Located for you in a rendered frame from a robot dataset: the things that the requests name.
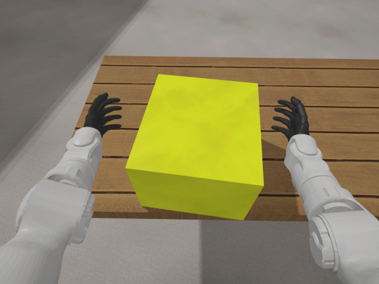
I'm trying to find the table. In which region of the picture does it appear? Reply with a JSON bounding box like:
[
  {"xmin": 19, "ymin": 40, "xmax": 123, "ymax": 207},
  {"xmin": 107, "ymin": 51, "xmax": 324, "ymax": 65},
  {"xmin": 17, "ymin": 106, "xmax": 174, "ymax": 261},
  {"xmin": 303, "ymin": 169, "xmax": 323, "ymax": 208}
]
[{"xmin": 66, "ymin": 56, "xmax": 379, "ymax": 221}]

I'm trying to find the robot right forearm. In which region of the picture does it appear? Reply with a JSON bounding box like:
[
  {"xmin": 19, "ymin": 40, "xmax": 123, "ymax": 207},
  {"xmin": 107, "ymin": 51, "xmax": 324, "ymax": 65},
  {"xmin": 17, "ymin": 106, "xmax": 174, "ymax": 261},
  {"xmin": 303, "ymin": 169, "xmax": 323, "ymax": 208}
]
[{"xmin": 284, "ymin": 134, "xmax": 379, "ymax": 223}]

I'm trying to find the robot right hand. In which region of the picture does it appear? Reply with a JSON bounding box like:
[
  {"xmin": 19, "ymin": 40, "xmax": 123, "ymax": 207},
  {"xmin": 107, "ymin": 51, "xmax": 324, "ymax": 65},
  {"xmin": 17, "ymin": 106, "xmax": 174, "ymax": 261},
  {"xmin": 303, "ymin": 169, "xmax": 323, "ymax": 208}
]
[{"xmin": 271, "ymin": 96, "xmax": 309, "ymax": 142}]

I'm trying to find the carton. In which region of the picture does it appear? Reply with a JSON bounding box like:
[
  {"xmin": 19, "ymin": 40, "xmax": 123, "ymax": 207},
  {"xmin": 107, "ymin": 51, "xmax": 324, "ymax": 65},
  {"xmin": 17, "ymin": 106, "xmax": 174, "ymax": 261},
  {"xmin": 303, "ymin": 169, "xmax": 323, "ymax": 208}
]
[{"xmin": 125, "ymin": 74, "xmax": 264, "ymax": 220}]

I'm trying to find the left robot upper arm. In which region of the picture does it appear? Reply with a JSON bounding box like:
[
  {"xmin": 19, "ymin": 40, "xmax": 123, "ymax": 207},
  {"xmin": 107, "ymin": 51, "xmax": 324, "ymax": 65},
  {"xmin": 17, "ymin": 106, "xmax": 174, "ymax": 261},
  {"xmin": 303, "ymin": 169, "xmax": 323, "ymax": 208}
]
[{"xmin": 0, "ymin": 179, "xmax": 95, "ymax": 284}]

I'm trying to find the robot left hand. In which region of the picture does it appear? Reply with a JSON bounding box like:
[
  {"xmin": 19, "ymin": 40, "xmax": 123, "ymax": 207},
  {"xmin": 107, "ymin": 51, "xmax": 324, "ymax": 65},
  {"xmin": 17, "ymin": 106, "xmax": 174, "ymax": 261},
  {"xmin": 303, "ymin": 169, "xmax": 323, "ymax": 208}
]
[{"xmin": 83, "ymin": 93, "xmax": 122, "ymax": 137}]

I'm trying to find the right robot upper arm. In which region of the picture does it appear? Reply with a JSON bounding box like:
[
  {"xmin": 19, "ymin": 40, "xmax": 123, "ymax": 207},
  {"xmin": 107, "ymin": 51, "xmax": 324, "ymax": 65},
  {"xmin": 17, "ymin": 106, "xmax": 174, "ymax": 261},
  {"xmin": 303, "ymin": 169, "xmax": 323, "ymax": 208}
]
[{"xmin": 309, "ymin": 210, "xmax": 379, "ymax": 284}]

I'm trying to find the robot left forearm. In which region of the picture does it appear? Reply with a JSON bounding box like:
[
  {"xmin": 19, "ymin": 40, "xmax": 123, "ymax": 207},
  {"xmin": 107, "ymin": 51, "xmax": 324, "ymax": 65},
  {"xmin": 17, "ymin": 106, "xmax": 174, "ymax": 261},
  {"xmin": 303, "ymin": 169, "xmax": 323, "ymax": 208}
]
[{"xmin": 16, "ymin": 127, "xmax": 102, "ymax": 232}]

